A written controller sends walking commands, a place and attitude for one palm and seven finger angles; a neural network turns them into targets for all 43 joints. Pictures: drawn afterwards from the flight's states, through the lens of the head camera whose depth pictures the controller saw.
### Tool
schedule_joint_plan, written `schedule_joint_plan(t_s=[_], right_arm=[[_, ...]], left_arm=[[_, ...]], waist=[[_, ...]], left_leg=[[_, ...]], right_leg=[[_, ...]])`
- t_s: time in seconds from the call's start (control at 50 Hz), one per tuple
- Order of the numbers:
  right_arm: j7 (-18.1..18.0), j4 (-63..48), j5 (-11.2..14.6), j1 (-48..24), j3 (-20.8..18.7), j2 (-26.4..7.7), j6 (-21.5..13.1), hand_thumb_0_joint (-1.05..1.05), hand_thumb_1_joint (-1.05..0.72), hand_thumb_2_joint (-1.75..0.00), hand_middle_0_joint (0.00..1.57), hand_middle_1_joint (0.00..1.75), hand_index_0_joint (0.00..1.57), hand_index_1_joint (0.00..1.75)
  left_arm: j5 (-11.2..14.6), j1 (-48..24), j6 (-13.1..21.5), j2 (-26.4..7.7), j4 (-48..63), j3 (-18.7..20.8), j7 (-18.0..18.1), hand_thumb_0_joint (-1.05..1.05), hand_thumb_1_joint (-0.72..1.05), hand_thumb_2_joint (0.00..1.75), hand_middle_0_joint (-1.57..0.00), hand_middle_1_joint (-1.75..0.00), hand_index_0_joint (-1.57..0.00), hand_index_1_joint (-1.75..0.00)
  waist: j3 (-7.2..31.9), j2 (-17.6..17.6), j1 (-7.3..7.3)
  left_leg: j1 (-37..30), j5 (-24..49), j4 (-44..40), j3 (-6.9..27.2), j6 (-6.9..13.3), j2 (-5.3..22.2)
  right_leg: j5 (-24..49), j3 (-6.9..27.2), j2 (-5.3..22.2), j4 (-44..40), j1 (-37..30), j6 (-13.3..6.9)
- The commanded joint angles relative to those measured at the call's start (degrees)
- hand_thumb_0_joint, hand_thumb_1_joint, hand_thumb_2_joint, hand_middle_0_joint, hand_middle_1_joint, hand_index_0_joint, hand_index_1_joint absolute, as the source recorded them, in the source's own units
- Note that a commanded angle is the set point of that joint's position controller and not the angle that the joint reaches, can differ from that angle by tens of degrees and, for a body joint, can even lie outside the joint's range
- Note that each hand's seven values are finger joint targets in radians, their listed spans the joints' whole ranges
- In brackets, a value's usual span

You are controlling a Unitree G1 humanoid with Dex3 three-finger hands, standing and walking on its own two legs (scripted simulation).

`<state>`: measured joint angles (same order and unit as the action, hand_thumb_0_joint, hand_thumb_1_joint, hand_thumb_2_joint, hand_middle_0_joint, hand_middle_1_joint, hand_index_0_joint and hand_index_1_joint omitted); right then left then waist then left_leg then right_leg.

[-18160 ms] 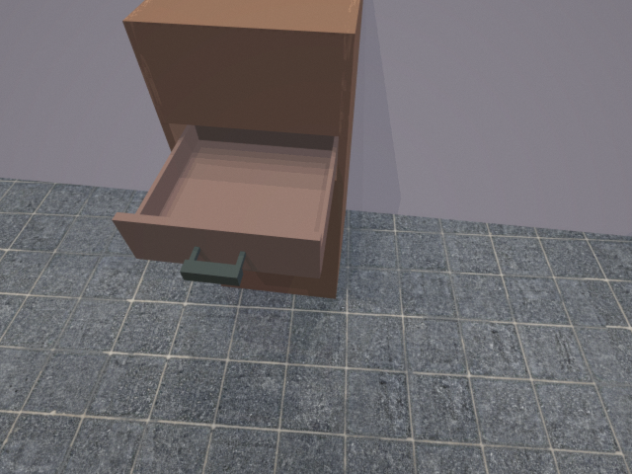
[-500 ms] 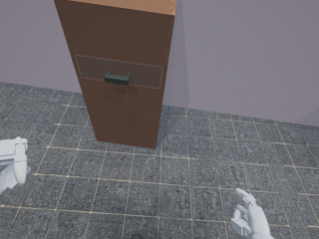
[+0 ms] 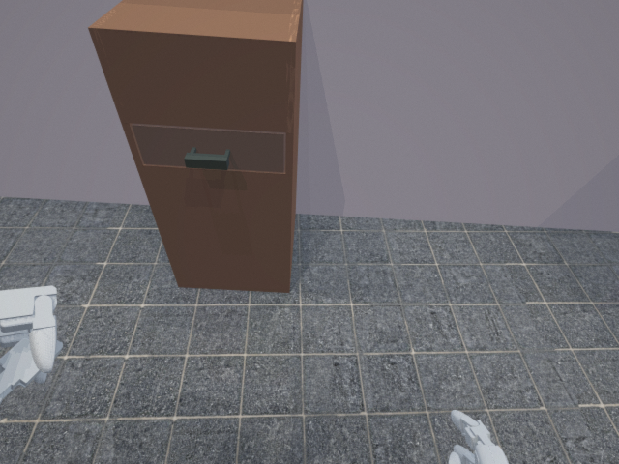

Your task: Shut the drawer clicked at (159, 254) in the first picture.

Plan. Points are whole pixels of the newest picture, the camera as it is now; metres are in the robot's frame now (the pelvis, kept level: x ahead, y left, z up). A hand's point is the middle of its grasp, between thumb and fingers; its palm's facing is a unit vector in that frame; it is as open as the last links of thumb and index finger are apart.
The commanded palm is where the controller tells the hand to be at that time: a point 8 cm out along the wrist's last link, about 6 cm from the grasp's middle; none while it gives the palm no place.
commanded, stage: stop stepping back and stand still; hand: left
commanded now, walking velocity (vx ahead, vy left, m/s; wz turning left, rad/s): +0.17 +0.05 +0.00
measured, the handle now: (209, 156) +0.86 +0.27 -0.11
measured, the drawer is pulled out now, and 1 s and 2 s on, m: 0.00 0.00 0.00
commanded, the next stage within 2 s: let the arm hang, fingers relaxed in 0.52 s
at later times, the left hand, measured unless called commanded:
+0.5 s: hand (45, 330) +0.21 +0.25 +0.16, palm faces +0.35 -0.82 -0.44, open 3.3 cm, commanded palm +0.15 +0.29 +0.18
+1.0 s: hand out of the picture +0.00 +0.23 -0.18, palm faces +0.06 -0.97 -0.22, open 3.5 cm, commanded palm none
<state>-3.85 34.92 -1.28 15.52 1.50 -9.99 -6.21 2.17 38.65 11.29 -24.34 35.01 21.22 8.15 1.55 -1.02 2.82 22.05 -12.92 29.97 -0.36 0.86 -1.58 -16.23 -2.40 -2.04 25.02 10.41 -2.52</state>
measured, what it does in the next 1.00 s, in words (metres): stands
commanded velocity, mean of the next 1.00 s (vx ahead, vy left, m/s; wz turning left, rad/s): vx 0.01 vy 0.01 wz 0.00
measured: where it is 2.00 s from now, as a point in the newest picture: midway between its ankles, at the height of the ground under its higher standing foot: outside the picture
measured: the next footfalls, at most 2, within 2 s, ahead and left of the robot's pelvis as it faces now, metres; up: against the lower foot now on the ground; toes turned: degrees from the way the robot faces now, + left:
none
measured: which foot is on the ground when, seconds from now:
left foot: down 0.00-1.00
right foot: down 0.00-1.00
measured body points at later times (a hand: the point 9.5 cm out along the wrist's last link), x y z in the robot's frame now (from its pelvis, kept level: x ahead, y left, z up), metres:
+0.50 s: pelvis +0.02 +0.01 +0.00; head +0.03 +0.02 +0.45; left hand +0.18 +0.29 +0.18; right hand +0.20 -0.20 -0.08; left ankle +0.05 +0.13 -0.74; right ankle -0.02 -0.10 -0.74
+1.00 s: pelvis +0.01 +0.03 +0.00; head +0.03 +0.05 +0.45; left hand +0.00 +0.28 -0.17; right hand +0.04 -0.22 -0.14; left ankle +0.05 +0.13 -0.74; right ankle -0.02 -0.10 -0.74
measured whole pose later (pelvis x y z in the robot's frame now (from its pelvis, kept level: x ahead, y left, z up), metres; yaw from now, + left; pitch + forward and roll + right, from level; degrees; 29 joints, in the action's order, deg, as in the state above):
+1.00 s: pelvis +0.01 +0.03 +0.00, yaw +3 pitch -1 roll -1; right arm -0.7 57.6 -1.5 15.7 0.2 -10.6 2.0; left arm -0.9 18.1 -2.4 -13.4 -57.0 1.7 1.7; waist -4.0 -2.2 0.1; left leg 17.2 -11.6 29.3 -0.5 1.8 -0.3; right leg -16.8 -4.2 1.0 26.2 8.8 0.5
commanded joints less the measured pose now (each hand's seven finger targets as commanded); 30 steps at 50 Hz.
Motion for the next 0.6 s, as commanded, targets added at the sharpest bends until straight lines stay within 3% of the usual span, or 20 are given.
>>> schedule_joint_plan(t_s=[0.0, 0.04, 0.06, 0.08, 0.12, 0.14, 0.16, 0.18, 0.2, 0.22, 0.24, 0.3, 0.34, 0.38, 0.42, 0.46, 0.58], right_arm=[[-0.5, -6.68, 0.89, -6.11, -4.36, -8.5, -1.48, 0.0, -0.9, -0.9, 0.2, 0.3, 0.2, 0.3], [-1.05, -6.68, 1.2, -7.38, -3.81, -7.97, -1.66, 0.0, -0.9, -0.9, 0.2, 0.3, 0.2, 0.3], [-1.44, -6.27, 1.18, -7.53, -3.45, -7.92, -2.02, 0.0, -0.9, -0.9, 0.2, 0.3, 0.2, 0.3], [-1.75, -6.13, 1.22, -7.74, -3.47, -8.25, -2.44, 0.0, -0.9, -0.9, 0.2, 0.3, 0.2, 0.3], [-2.24, -7.38, 1.35, -8.62, -3.9, -9.23, -3.12, 0.0, -0.9, -0.9, 0.2, 0.3, 0.2, 0.3], [-2.12, -7.9, 1.34, -8.91, -3.82, -9.92, -3.32, 0.0, -0.9, -0.9, 0.2, 0.3, 0.2, 0.3], [-1.84, -7.25, 1.56, -8.49, -3.42, -8.88, -3.42, 0.0, -0.9, -0.9, 0.2, 0.3, 0.2, 0.3], [-1.73, -7.27, 1.27, -8.44, -2.96, -8.54, -3.49, 0.0, -0.9, -0.9, 0.2, 0.3, 0.2, 0.3], [-1.54, -7.4, 1.26, -8.56, -2.91, -8.5, -3.78, 0.0, -0.9, -0.9, 0.2, 0.3, 0.2, 0.3], [-1.52, -7.5, 1.08, -8.85, -2.91, -8.41, -4.16, 0.0, -0.9, -0.9, 0.2, 0.3, 0.2, 0.3], [-1.37, -7.34, 1.01, -8.35, -2.86, -8.24, -4.39, 0.0, -0.9, -0.9, 0.2, 0.3, 0.2, 0.3], [-0.46, -7.37, 1.4, -7.77, -3.45, -8.11, -4.21, 0.0, -0.9, -0.9, 0.2, 0.3, 0.2, 0.3], [-0.01, -7.48, 1.56, -7.63, -3.57, -7.93, -3.44, 0.0, -0.9, -0.9, 0.2, 0.3, 0.2, 0.3], [0.01, -7.72, 1.56, -8.0, -3.51, -7.74, -2.69, 0.0, -0.9, -0.9, 0.2, 0.3, 0.2, 0.3], [-0.25, -8.3, 1.58, -8.68, -3.53, -7.95, -2.14, 0.0, -0.9, -0.9, 0.2, 0.3, 0.2, 0.3], [-0.42, -8.74, 1.59, -8.83, -3.19, -7.61, -1.71, 0.0, -0.9, -0.9, 0.2, 0.3, 0.2, 0.3], [-0.77, -9.41, 1.63, -9.31, -3.29, -7.74, -1.03, 0.0, -0.9, -0.9, 0.2, 0.3, 0.2, 0.3]], left_arm=[[0.92, -3.97, 2.95, -6.52, 7.28, 6.5, 1.74, 0.0, 0.9, 0.9, -1.4, -1.6, -1.4, -1.6], [0.22, -6.64, 2.58, -5.59, 5.64, 4.66, 1.86, 0.0, 0.9, 0.9, -1.4, -1.6, -1.4, -1.6], [-0.1, -6.4, 2.68, -5.44, 4.2, 4.47, 2.05, 0.0, 0.9, 0.9, -1.4, -1.6, -1.4, -1.6], [-0.27, -7.41, 2.94, -5.26, 4.56, 3.9, 2.15, 0.0, 0.9, 0.9, -1.4, -1.6, -1.4, -1.6], [-0.33, -7.99, 3.45, -5.45, 6.95, 3.78, 2.06, 0.0, 0.9, 0.9, -1.4, -1.6, -1.4, -1.6], [-0.41, -8.86, 3.76, -6.24, 9.09, 4.53, 2.0, 0.0, 0.9, 0.9, -1.4, -1.6, -1.4, -1.6], [-0.43, -7.83, 4.3, -7.04, 9.23, 5.42, 1.62, 0.0, 0.9, 0.9, -1.4, -1.6, -1.4, -1.6], [-0.78, -8.08, 4.35, -6.5, 9.93, 5.34, 1.52, 0.0, 0.9, 0.9, -1.4, -1.6, -1.4, -1.6], [-1.12, -8.76, 4.58, -5.92, 11.32, 4.96, 1.5, 0.0, 0.9, 0.9, -1.4, -1.6, -1.4, -1.6], [-1.3, -9.2, 4.88, -6.65, 12.37, 5.36, 1.43, 0.0, 0.9, 0.9, -1.4, -1.6, -1.4, -1.6], [-1.28, -7.89, 4.98, -6.5, 11.36, 5.65, 1.52, 0.0, 0.9, 0.9, -1.4, -1.6, -1.4, -1.6], [-0.45, -3.83, 4.88, -5.13, 8.15, 5.3, 1.21, 0.0, 0.9, 0.9, -1.4, -1.6, -1.4, -1.6], [0.18, -2.58, 4.55, -4.65, 6.97, 5.02, 0.93, 0.0, 0.9, 0.9, -1.4, -1.6, -1.4, -1.6], [0.44, -2.62, 4.27, -5.24, 6.66, 5.5, 0.88, 0.0, 0.9, 0.9, -1.4, -1.6, -1.4, -1.6], [0.55, -3.16, 4.07, -5.68, 8.19, 5.68, 0.83, 0.0, 0.9, 0.9, -1.4, -1.6, -1.4, -1.6], [0.6, -2.18, 3.94, -6.02, 8.24, 5.93, 0.71, 0.0, 0.9, 0.9, -1.4, -1.6, -1.4, -1.6], [0.67, -2.81, 3.47, -5.68, 8.7, 5.25, 0.69, 0.0, 0.9, 0.9, -1.4, -1.6, -1.4, -1.6]], waist=[[-1.23, -5.77, -1.1], [-3.31, -5.18, -0.99], [-3.65, -2.66, -1.17], [-4.2, -0.53, -1.39], [-3.68, 3.68, -2.05], [-3.05, 4.54, -2.44], [-1.96, 7.31, -2.09], [-3.22, 9.05, -1.99], [-3.14, 10.54, -2.15], [-2.75, 10.39, -2.42], [-1.74, 7.89, -2.67], [2.18, 2.71, -2.55], [3.2, 1.3, -2.13], [3.73, 0.77, -2.1], [4.52, 3.62, -2.18], [4.72, 3.69, -2.5], [3.73, 3.14, -2.56]], left_leg=[[3.78, -7.46, 20.11, 2.12, -0.76, 3.43], [-1.15, -6.25, 9.74, 0.6, 0.2, 4.55], [-5.27, -5.07, 4.03, -1.35, 0.74, 3.93], [-8.09, -5.8, -0.44, -1.2, 1.37, 3.7], [-9.44, -5.54, -6.32, 4.36, 3.33, 7.27], [-8.38, -0.8, -6.39, 7.53, 3.99, 9.1], [-7.35, -6.15, -9.61, 9.64, 4.04, 10.24], [-4.61, -9.81, -13.08, 12.75, 4.4, 11.16], [-3.18, -10.48, -14.48, 14.02, 4.78, 12.05], [-3.11, -8.6, -14.32, 13.55, 4.66, 11.98], [-3.29, -3.83, -12.58, 11.84, 4.24, 11.29], [-6.69, 6.67, -4.75, 3.73, 1.75, 6.84], [-8.29, 10.14, -2.08, 2.0, 0.85, 5.91], [-9.94, 11.73, -2.12, 1.57, 0.76, 5.84], [-11.38, 14.93, -3.24, 1.74, 0.87, 6.23], [-12.29, 16.94, -4.42, 2.33, 1.06, 6.75], [-12.13, 15.19, -5.21, 2.4, 0.91, 6.39]], right_leg=[[-19.21, 19.34, 19.51, -14.82, 9.57, -8.73], [-18.11, 13.9, 16.57, -11.66, 11.39, -6.21], [-17.49, 11.61, 14.53, -9.91, 12.43, -4.88], [-16.56, 9.88, 12.52, -7.78, 12.96, -3.42], [-8.79, 6.44, 7.52, -1.86, 10.34, -0.05], [-1.64, 5.04, 5.16, 1.58, 8.03, 1.39], [-4.19, 3.22, 4.69, 2.67, 7.25, 2.04], [-4.16, 1.92, 3.21, 4.47, 5.86, 2.47], [-2.71, 1.55, 2.67, 5.84, 4.08, 2.62], [-1.03, 1.86, 3.01, 5.34, 3.09, 2.69], [1.26, 1.84, 3.26, 3.54, 1.19, 2.7], [10.17, 5.12, 5.52, -1.45, -1.06, 1.79], [15.29, 6.83, 7.03, -2.52, -0.97, 1.06], [17.0, 6.27, 6.93, -2.71, -0.29, 1.29], [18.06, 5.03, 6.2, -1.8, -0.76, 1.68], [17.51, 4.04, 5.19, -1.42, -0.79, 2.19], [16.22, 4.07, 5.08, -3.39, -1.0, 2.37]])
